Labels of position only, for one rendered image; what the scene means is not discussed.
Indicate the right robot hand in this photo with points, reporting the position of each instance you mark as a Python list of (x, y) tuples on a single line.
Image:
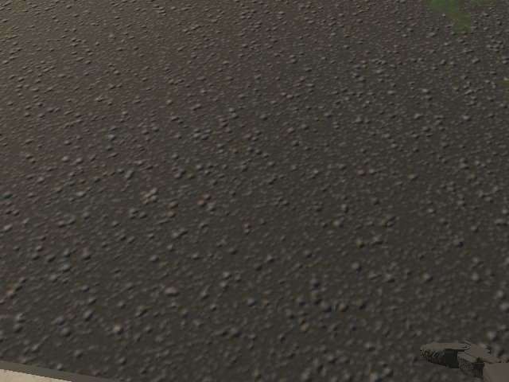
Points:
[(469, 358)]

